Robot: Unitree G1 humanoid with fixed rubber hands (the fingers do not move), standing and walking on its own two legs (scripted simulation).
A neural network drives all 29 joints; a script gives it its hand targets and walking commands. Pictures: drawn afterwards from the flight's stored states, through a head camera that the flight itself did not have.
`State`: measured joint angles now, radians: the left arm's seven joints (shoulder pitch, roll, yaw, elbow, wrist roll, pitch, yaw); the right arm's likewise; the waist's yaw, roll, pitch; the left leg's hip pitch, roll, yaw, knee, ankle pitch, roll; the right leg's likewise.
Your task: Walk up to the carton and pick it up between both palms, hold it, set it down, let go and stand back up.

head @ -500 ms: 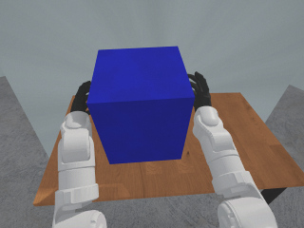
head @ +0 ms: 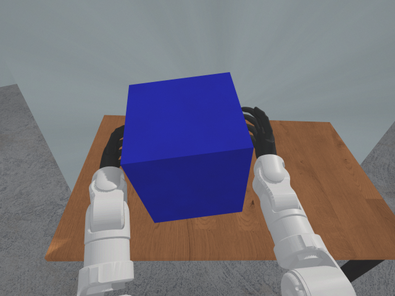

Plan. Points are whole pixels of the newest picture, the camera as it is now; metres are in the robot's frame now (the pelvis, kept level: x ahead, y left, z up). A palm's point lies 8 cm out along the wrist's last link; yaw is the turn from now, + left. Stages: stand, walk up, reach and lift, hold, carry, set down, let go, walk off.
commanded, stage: set down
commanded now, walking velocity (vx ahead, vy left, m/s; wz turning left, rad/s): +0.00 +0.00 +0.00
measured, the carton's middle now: (189, 152) +0.40 +0.02 +0.10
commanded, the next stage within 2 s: none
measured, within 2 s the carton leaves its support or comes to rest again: neither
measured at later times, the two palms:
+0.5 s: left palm (118, 170) +0.33 +0.16 +0.11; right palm (264, 151) +0.37 -0.13 +0.13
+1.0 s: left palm (135, 175) +0.35 +0.14 +0.07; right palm (266, 147) +0.41 -0.15 +0.11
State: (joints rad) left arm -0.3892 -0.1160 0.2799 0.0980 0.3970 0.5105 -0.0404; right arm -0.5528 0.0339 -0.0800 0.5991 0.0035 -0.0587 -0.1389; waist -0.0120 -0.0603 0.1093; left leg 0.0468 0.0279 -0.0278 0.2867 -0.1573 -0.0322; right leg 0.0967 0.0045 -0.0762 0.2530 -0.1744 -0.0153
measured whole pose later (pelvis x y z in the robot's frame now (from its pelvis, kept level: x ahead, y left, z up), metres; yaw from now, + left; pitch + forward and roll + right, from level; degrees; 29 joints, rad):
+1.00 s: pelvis +0.01 -0.02 +0.00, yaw -3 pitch +0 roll +0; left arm -0.45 -0.18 0.33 0.49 0.31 0.21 0.12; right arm -0.70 -0.06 -0.18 0.96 -0.05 -0.22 -0.04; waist 0.08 0.01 0.00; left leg -0.13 0.06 0.01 0.27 -0.14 -0.05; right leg -0.11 0.04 -0.04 0.27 -0.16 -0.04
